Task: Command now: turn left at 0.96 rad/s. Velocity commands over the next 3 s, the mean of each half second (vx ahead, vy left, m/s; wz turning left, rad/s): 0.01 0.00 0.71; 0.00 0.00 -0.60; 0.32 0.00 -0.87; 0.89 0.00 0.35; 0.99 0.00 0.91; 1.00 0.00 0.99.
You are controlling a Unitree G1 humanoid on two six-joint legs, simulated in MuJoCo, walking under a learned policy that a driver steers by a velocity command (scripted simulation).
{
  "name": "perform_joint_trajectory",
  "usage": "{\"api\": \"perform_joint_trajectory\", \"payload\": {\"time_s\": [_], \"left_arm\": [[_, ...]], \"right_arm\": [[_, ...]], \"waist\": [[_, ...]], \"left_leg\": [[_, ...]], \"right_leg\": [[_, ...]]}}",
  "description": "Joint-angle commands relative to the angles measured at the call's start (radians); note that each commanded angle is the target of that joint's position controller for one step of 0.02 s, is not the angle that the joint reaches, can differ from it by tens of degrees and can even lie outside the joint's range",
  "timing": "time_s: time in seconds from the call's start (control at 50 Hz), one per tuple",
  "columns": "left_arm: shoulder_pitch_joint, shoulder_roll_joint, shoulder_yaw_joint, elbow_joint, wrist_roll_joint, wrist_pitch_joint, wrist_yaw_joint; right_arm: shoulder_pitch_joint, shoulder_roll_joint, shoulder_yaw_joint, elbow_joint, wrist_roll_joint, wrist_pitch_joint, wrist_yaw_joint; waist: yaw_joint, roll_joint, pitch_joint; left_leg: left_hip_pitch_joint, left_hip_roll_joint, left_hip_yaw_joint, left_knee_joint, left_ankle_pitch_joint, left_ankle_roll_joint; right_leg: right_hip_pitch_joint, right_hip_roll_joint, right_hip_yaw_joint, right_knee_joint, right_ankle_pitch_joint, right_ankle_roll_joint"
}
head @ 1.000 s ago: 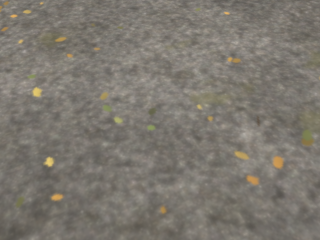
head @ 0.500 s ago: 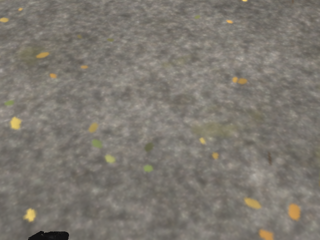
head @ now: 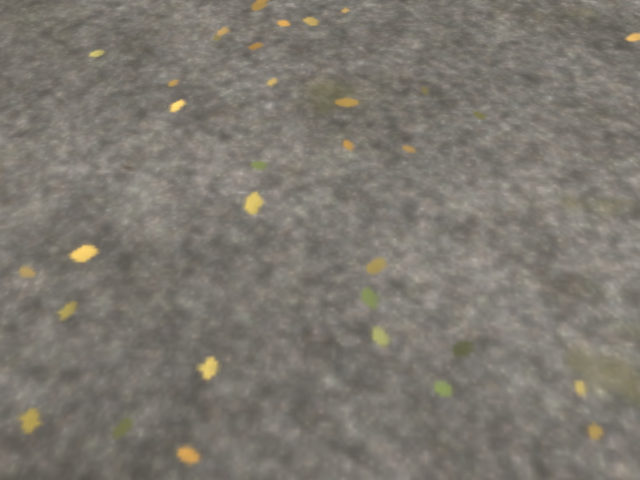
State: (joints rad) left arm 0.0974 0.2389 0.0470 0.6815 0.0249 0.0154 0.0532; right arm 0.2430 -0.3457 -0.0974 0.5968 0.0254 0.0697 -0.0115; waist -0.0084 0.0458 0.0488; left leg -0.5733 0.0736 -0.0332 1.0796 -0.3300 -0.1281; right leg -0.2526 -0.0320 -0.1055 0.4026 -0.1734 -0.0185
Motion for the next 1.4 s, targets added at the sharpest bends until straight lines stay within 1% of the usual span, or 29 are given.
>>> {"api": "perform_joint_trajectory", "payload": {"time_s": [0.02,0.12,0.16,0.18,0.2,0.22,0.26,0.28,0.4,0.46,0.52,0.6,0.64,0.66,0.68,0.72,0.76,0.84,0.96,0.98,1.0,1.02,1.04,1.08,1.12,1.2,1.26,1.38,1.4], "left_arm": [[-0.006,0.218,0.071,-0.054,-0.004,-0.009,-0.009],[-0.008,0.238,0.093,-0.036,-0.043,-0.028,-0.040],[0.027,0.197,0.089,-0.009,-0.058,-0.030,-0.046],[0.061,0.151,0.078,-0.007,-0.035,-0.029,-0.053],[0.015,0.106,0.058,-0.094,0.006,-0.032,-0.051],[-0.100,0.163,0.072,-0.108,0.008,-0.037,-0.039],[-0.087,0.176,0.079,-0.089,-0.020,-0.034,-0.018],[-0.048,0.192,0.083,-0.068,-0.012,-0.028,-0.010],[0.025,0.143,0.056,-0.025,-0.022,-0.019,-0.026],[0.041,0.110,0.034,-0.010,-0.026,-0.013,-0.044],[0.025,0.154,0.040,-0.030,-0.040,-0.009,-0.054],[0.055,0.177,0.047,-0.057,-0.048,-0.017,-0.061],[0.080,0.241,0.065,-0.068,-0.037,-0.022,-0.058],[0.114,0.282,0.082,-0.059,-0.048,-0.022,-0.053],[0.182,0.286,0.087,-0.058,-0.038,-0.022,-0.051],[0.210,0.264,0.084,-0.054,-0.020,-0.040,-0.039],[0.098,0.242,0.084,-0.086,-0.050,-0.030,-0.024],[0.074,0.244,0.097,-0.112,-0.053,0.022,-0.003],[0.020,0.231,0.097,-0.149,-0.071,0.037,-0.011],[0.076,0.174,0.081,-0.144,-0.060,0.038,-0.015],[0.108,0.161,0.080,-0.167,-0.056,0.028,-0.019],[0.120,0.242,0.101,-0.157,-0.044,0.016,-0.023],[0.116,0.291,0.117,-0.132,-0.050,0.020,-0.025],[0.138,0.258,0.113,-0.104,-0.045,0.037,-0.025],[0.102,0.213,0.094,-0.127,-0.054,0.040,-0.034],[0.002,0.183,0.070,-0.186,-0.059,0.030,-0.053],[-0.024,0.190,0.068,-0.201,-0.061,0.016,-0.072],[-0.078,0.127,0.041,-0.214,-0.061,-0.005,-0.092],[-0.107,0.136,0.035,-0.218,0.049,0.028,-0.138]], "right_arm": [[-0.062,-0.038,0.000,-0.109,-0.004,-0.016,0.015],[-0.057,-0.058,-0.018,-0.108,0.001,0.014,0.035],[0.031,-0.081,-0.041,-0.070,0.000,0.018,0.027],[0.108,-0.185,-0.077,-0.056,0.001,0.012,0.011],[0.078,-0.317,-0.092,-0.090,-0.021,-0.005,0.003],[0.074,-0.249,-0.082,-0.106,-0.051,-0.038,0.018],[-0.023,-0.187,-0.056,-0.090,-0.028,-0.062,0.008],[-0.080,-0.141,-0.038,-0.100,-0.009,-0.056,-0.001],[-0.102,-0.101,-0.004,-0.078,-0.029,-0.052,-0.022],[-0.128,-0.025,0.030,-0.049,-0.048,-0.061,-0.014],[-0.117,-0.060,0.026,-0.006,-0.059,-0.069,0.005],[-0.107,-0.117,0.001,0.018,-0.024,-0.054,-0.016],[-0.073,-0.091,-0.003,0.013,-0.032,-0.060,-0.030],[-0.107,-0.058,0.001,-0.018,-0.054,-0.067,-0.033],[-0.210,-0.039,0.005,-0.041,-0.058,-0.072,-0.035],[-0.223,-0.014,0.005,-0.049,-0.032,-0.070,-0.027],[-0.200,-0.016,0.002,-0.036,-0.028,-0.068,-0.022],[-0.197,0.026,0.010,-0.020,-0.019,-0.084,-0.003],[-0.051,-0.049,-0.025,0.040,-0.013,-0.099,0.010],[-0.031,-0.115,-0.042,0.034,-0.026,-0.094,0.000],[-0.078,-0.175,-0.049,0.021,-0.069,-0.087,0.001],[-0.134,-0.136,-0.039,-0.008,-0.084,-0.097,0.001],[-0.186,-0.072,-0.021,-0.023,-0.075,-0.101,-0.009],[-0.228,-0.042,-0.010,-0.031,-0.045,-0.098,-0.029],[-0.185,-0.046,-0.005,-0.021,-0.046,-0.093,-0.044],[-0.018,-0.107,-0.027,0.020,-0.039,-0.086,-0.042],[0.000,-0.142,-0.040,0.027,-0.024,-0.106,-0.030],[0.042,-0.159,-0.052,0.067,-0.023,-0.137,-0.009],[0.089,-0.123,-0.029,0.086,-0.083,-0.135,0.015]], "waist": [[0.038,-0.199,-0.125],[0.009,-0.216,-0.141],[-0.037,-0.147,-0.158],[-0.049,0.079,-0.146],[-0.003,0.360,-0.166],[-0.098,0.195,-0.243],[-0.024,0.087,-0.161],[0.001,0.083,-0.154],[0.012,0.080,-0.188],[0.002,0.099,-0.181],[-0.020,0.117,-0.107],[-0.001,0.082,-0.060],[-0.022,-0.063,-0.091],[-0.030,-0.231,-0.119],[0.049,-0.308,-0.111],[0.059,-0.224,-0.158],[0.008,-0.150,-0.144],[0.012,-0.187,-0.182],[-0.030,-0.218,-0.180],[-0.003,-0.064,-0.199],[0.045,0.216,-0.145],[0.057,0.181,-0.100],[0.062,0.099,-0.073],[0.060,0.059,-0.052],[0.026,0.069,-0.044],[-0.071,0.093,-0.114],[-0.079,0.096,-0.097],[-0.085,0.059,-0.015],[-0.090,0.048,-0.026]], "left_leg": [[-0.011,0.021,0.051,-0.125,-0.002,0.019],[0.171,-0.006,0.110,-0.390,0.004,0.102],[0.381,-0.056,0.106,-0.598,0.162,0.170],[0.580,0.067,-0.121,-0.685,0.500,0.246],[0.684,0.298,-0.528,-0.669,0.726,0.446],[0.633,0.300,-0.522,-0.714,0.608,0.494],[0.543,0.199,-0.364,-0.726,0.438,0.383],[0.502,0.178,-0.315,-0.713,0.458,0.352],[0.439,0.114,-0.213,-0.688,0.533,0.337],[0.380,0.116,-0.173,-0.701,0.434,0.334],[0.319,0.140,-0.181,-0.713,0.346,0.351],[0.400,0.171,-0.197,-0.632,0.423,0.331],[0.369,0.065,-0.098,-0.488,0.286,0.237],[0.251,-0.081,0.044,-0.331,0.155,0.148],[0.074,-0.192,0.050,-0.169,-0.136,0.095],[-0.072,-0.160,-0.083,0.099,-0.326,0.087],[-0.069,-0.122,-0.094,-0.002,-0.198,0.080],[0.081,-0.164,-0.055,-0.280,-0.085,0.053],[0.421,-0.133,-0.053,-0.732,0.163,0.092],[0.545,0.072,-0.240,-0.784,0.113,0.165],[0.499,0.282,-0.534,-0.842,0.144,0.315],[0.430,0.346,-0.552,-0.857,0.143,0.376],[0.382,0.281,-0.417,-0.844,0.117,0.351],[0.384,0.175,-0.234,-0.821,0.147,0.300],[0.402,0.150,-0.115,-0.822,0.250,0.311],[0.599,0.230,-0.121,-0.871,0.049,0.347],[0.648,0.282,-0.138,-0.934,-0.206,0.321],[0.639,0.305,0.013,-0.972,-0.194,0.283],[0.589,0.291,0.111,-0.963,-0.230,0.241]], "right_leg": [[0.171,-0.266,0.123,-0.108,0.243,-0.209],[0.166,-0.314,0.040,-0.022,0.268,-0.143],[0.062,-0.266,-0.045,0.147,0.164,-0.041],[-0.181,-0.166,-0.124,0.409,-0.116,0.049],[-0.533,-0.018,-0.056,0.674,-0.517,0.124],[-0.554,-0.001,0.134,0.814,-0.490,0.106],[-0.554,-0.025,0.177,0.795,-0.296,0.062],[-0.523,-0.034,0.179,0.764,-0.236,0.065],[-0.354,-0.003,0.143,0.605,-0.097,0.102],[-0.201,-0.048,0.139,0.427,-0.076,0.096],[-0.119,-0.025,0.101,0.348,-0.131,0.071],[-0.140,0.005,0.070,0.186,-0.076,0.016],[-0.056,-0.064,0.212,0.128,0.358,-0.048],[0.013,-0.162,0.411,0.070,0.465,-0.156],[0.113,-0.259,0.615,-0.019,0.510,-0.283],[0.225,-0.270,0.639,-0.041,0.438,-0.298],[0.185,-0.192,0.531,-0.022,0.383,-0.209],[0.132,-0.112,0.512,-0.009,0.313,-0.171],[-0.056,-0.030,0.589,0.047,0.029,-0.089],[-0.189,0.053,0.497,0.221,-0.262,-0.034],[-0.382,0.173,0.325,0.451,-0.450,0.014],[-0.414,0.064,0.307,0.643,-0.411,0.044],[-0.398,0.034,0.278,0.719,-0.330,0.058],[-0.418,0.011,0.238,0.821,-0.207,0.090],[-0.443,-0.017,0.179,0.835,-0.151,0.116],[-0.529,-0.071,0.135,0.711,-0.148,0.136],[-0.579,-0.096,0.127,0.660,-0.146,0.104],[-0.537,-0.124,0.098,0.529,-0.144,0.045],[-0.431,-0.078,0.043,0.443,-0.157,0.023]]}}
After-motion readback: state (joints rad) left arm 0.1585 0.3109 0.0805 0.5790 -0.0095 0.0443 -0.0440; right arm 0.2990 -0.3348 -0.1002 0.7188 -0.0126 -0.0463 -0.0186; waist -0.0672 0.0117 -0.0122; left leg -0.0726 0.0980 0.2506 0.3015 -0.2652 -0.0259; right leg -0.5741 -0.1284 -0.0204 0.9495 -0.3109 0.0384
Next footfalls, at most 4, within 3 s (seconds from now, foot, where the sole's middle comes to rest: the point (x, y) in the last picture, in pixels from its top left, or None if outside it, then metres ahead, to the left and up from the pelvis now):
0.16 left None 0.03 0.16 -0.78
0.62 right None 0.11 -0.06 -0.78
0.98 left None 0.10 0.18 -0.78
1.52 right None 0.11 -0.16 -0.78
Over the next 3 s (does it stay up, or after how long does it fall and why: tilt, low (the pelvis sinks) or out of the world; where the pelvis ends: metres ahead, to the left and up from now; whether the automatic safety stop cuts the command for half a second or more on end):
stays up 1.24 -0.18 -0.02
